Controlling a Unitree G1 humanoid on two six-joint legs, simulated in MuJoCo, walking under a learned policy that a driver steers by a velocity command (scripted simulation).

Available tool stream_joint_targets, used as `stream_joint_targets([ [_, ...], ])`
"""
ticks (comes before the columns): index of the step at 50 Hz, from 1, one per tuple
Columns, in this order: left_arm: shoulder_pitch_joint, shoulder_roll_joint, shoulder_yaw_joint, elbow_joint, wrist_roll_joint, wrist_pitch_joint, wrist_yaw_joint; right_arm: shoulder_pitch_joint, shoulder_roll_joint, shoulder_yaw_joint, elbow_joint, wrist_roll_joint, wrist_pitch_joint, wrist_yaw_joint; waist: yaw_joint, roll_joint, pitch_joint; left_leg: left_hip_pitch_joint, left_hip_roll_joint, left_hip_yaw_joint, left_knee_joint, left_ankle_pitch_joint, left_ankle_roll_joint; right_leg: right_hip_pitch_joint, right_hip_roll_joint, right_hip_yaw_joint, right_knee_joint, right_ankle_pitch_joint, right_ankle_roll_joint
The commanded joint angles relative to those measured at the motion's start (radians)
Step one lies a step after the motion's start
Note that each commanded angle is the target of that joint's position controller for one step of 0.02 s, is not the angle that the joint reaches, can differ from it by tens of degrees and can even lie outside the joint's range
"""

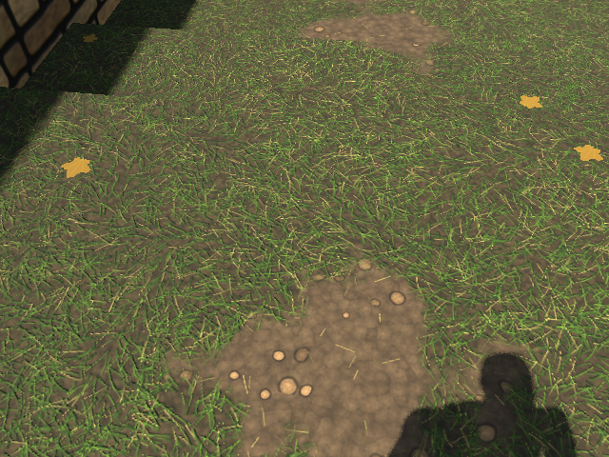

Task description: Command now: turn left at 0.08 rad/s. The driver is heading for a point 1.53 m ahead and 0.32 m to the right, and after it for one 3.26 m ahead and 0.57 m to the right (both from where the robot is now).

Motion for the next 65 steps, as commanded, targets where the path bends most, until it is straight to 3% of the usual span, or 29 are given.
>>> stream_joint_targets([
  [1,-0.054,0.118,0.014,-0.042,-0.009,-0.033,-0.008,0.053,-0.108,-0.02,-0.003,-0.004,-0.007,-0.006,-0.041,-0.126,-0.038,0.034,0.1,-0.1,-0.128,0.064,0.001,0.02,-0.176,0.174,-0.118,0.231,-0.077],
  [3,-0.027,0.113,0.012,-0.016,-0.007,-0.037,-0.009,0.026,-0.137,-0.03,0.021,0.001,-0.009,-0.005,-0.008,-0.098,-0.017,0.035,0.118,-0.112,-0.127,0.143,0.003,0.03,-0.11,0.118,-0.117,0.179,-0.042],
  [9,-0.003,0.102,0.008,0.057,-0.01,-0.039,0.0,0.046,-0.102,-0.02,0.109,0.003,-0.016,-0.011,0.0,-0.026,-0.006,-0.002,0.128,-0.115,-0.154,0.146,-0.009,0.073,-0.105,0.112,-0.119,0.16,-0.05],
  [28,0.034,0.058,-0.018,0.221,-0.011,-0.041,0.007,0.092,-0.069,0.004,0.282,0.005,-0.016,-0.026,-0.006,-0.018,0.013,0.014,0.145,-0.103,-0.151,0.149,-0.012,0.038,-0.087,0.11,-0.136,0.133,-0.055],
  [29,0.046,0.057,-0.018,0.228,-0.01,-0.04,0.006,0.101,-0.064,0.006,0.289,0.004,-0.015,-0.026,-0.004,-0.02,-0.008,0.018,0.134,-0.095,-0.15,0.074,-0.009,0.044,-0.078,0.109,-0.143,0.039,-0.058],
  [31,0.063,0.093,-0.001,0.232,-0.008,-0.03,0.005,0.106,-0.079,-0.004,0.285,-0.001,-0.01,-0.024,0.001,-0.048,0.014,-0.041,0.083,-0.061,-0.079,-0.187,0.015,0.009,-0.057,0.128,-0.138,-0.279,-0.09],
  [33,0.107,0.108,0.012,0.235,-0.004,-0.021,-0.001,0.073,-0.067,-0.006,0.261,-0.015,-0.008,-0.014,0.025,-0.087,0.102,-0.195,0.053,-0.044,0.013,-0.348,0.033,-0.032,-0.113,0.241,-0.192,-0.545,-0.149],
  [35,0.178,0.123,0.028,0.257,-0.002,-0.024,-0.001,0.042,-0.012,0.004,0.231,-0.028,-0.023,-0.002,0.042,-0.16,0.125,-0.279,0.042,0.054,0.185,-0.216,0.021,0.007,-0.251,0.426,-0.294,-0.624,-0.226],
  [36,0.183,0.119,0.032,0.257,0.001,-0.03,-0.002,0.021,-0.022,0.001,0.217,-0.029,-0.034,0.002,0.046,-0.146,0.128,-0.288,0.072,0.057,0.247,-0.172,0.017,-0.007,-0.292,0.468,-0.325,-0.58,-0.249],
  [39,0.133,0.127,0.043,0.236,0.002,-0.052,-0.01,0.031,-0.038,-0.01,0.195,-0.016,-0.062,0.019,0.007,-0.115,0.09,-0.243,0.096,0.054,0.243,-0.208,0.021,-0.021,-0.267,0.388,-0.319,-0.432,-0.232],
  [40,0.101,0.127,0.045,0.228,-0.004,-0.056,-0.011,0.063,-0.025,-0.01,0.2,-0.011,-0.069,0.021,-0.019,-0.125,0.091,-0.152,0.087,0.076,0.162,-0.172,0.026,-0.081,-0.233,0.327,-0.295,-0.399,-0.211],
  [42,0.042,0.108,0.047,0.206,-0.011,-0.057,-0.015,0.209,-0.005,-0.016,0.258,-0.003,-0.076,0.014,-0.085,-0.086,0.085,0.134,0.025,0.129,-0.024,-0.055,0.028,-0.255,-0.138,0.204,-0.177,-0.374,-0.169],
  [43,0.018,0.079,0.041,0.187,-0.005,-0.064,-0.016,0.294,-0.035,-0.027,0.283,-0.009,-0.08,0.006,-0.114,-0.009,0.073,0.273,0.08,0.036,-0.09,-0.102,0.034,-0.372,-0.088,0.14,-0.039,-0.345,-0.143],
  [44,-0.006,-0.006,0.017,0.152,-0.009,-0.076,-0.025,0.414,-0.122,-0.047,0.297,-0.019,-0.087,-0.004,-0.15,0.225,0.018,0.376,0.331,-0.354,-0.286,-0.393,0.084,-0.501,0.031,-0.015,0.289,-0.297,-0.095],
  [45,-0.033,0.035,0.026,0.122,0.012,-0.081,-0.031,0.471,-0.182,-0.066,0.323,-0.011,-0.078,-0.002,-0.143,0.249,0.066,0.322,0.465,-0.593,-0.37,-0.542,0.164,-0.617,0.05,-0.041,0.484,-0.328,-0.098],
  [46,-0.056,0.072,0.034,0.118,0.026,-0.085,-0.041,0.375,-0.133,-0.056,0.297,-0.013,-0.078,-0.001,-0.086,0.107,0.141,0.232,0.452,-0.554,-0.36,-0.525,0.174,-0.635,-0.019,0.013,0.592,-0.234,-0.106],
  [47,-0.041,0.049,0.03,0.13,0.019,-0.092,-0.052,0.296,-0.104,-0.049,0.265,-0.01,-0.087,0.004,-0.046,0.057,0.15,0.186,0.405,-0.464,-0.362,-0.418,0.154,-0.617,-0.045,0.027,0.614,-0.142,-0.104],
  [48,-0.018,0.034,0.028,0.142,0.014,-0.098,-0.06,0.254,-0.089,-0.045,0.247,-0.007,-0.098,0.006,-0.02,0.045,0.133,0.179,0.359,-0.371,-0.37,-0.276,0.133,-0.583,-0.065,0.023,0.609,-0.072,-0.092],
  [50,-0.02,0.04,0.033,0.147,0.021,-0.094,-0.069,0.261,-0.055,-0.033,0.25,-0.004,-0.114,0.002,-0.007,0.043,0.093,0.2,0.301,-0.231,-0.362,-0.01,0.111,-0.552,-0.071,-0.011,0.6,0.005,-0.066],
  [53,-0.091,0.023,0.031,0.114,0.018,-0.08,-0.068,0.345,-0.038,-0.023,0.282,-0.001,-0.122,0.0,-0.016,0.064,0.071,0.235,0.271,-0.117,-0.313,0.352,0.11,-0.581,-0.058,-0.061,0.582,0.046,-0.042],
  [57,-0.281,-0.007,0.01,0.029,0.008,-0.075,-0.067,0.364,-0.035,-0.014,0.286,-0.005,-0.121,-0.005,-0.044,0.08,0.107,0.177,0.239,-0.043,-0.313,0.524,0.108,-0.523,-0.026,-0.121,0.356,0.115,-0.032],
  [60,-0.328,0.0,0.004,-0.003,-0.001,-0.075,-0.062,0.371,-0.059,-0.016,0.294,-0.006,-0.122,-0.01,-0.044,0.104,0.107,0.184,0.258,-0.022,-0.302,0.657,0.106,-0.401,0.006,-0.15,0.201,0.141,-0.067],
  [62,-0.256,0.032,0.015,0.005,-0.002,-0.08,-0.049,0.341,-0.078,-0.021,0.291,-0.005,-0.126,-0.012,0.004,0.105,0.06,0.223,0.274,0.002,-0.201,0.918,0.091,-0.275,0.043,-0.154,0.159,0.122,-0.109],
  [63,-0.161,0.055,0.027,0.032,-0.002,-0.085,-0.041,0.327,-0.091,-0.025,0.289,-0.005,-0.125,-0.014,0.047,0.104,0.006,0.247,0.276,0.012,-0.088,1.033,0.081,-0.18,0.066,-0.148,0.145,0.102,-0.129],
  [64,-0.01,0.077,0.042,0.08,-0.004,-0.094,-0.033,0.308,-0.102,-0.03,0.285,-0.003,-0.121,-0.015,0.109,0.097,-0.072,0.24,0.268,0.023,0.08,1.05,0.07,-0.029,0.082,-0.14,0.097,0.115,-0.15],
  [65,0.139,0.108,0.058,0.127,0.007,-0.101,-0.022,0.291,-0.103,-0.03,0.277,0.001,-0.118,-0.011,0.172,0.078,-0.144,0.125,0.238,0.04,0.288,0.881,0.059,0.18,0.029,-0.088,0.05,0.118,-0.173],
])
Velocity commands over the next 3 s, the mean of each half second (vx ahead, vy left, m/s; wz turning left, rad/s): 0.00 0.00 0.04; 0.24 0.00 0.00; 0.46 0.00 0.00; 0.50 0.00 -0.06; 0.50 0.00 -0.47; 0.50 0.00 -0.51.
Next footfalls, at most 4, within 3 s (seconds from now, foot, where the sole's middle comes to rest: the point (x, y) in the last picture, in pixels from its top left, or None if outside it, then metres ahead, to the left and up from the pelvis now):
1.30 right None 0.43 -0.06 -0.78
1.86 left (279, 359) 0.74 0.10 -0.78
2.40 right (355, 273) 0.99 -0.09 -0.78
2.96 left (354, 177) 1.36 -0.11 -0.78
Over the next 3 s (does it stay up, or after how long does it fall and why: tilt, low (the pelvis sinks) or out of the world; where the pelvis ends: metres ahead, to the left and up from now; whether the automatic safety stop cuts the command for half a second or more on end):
stays up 1.19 -0.11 -0.02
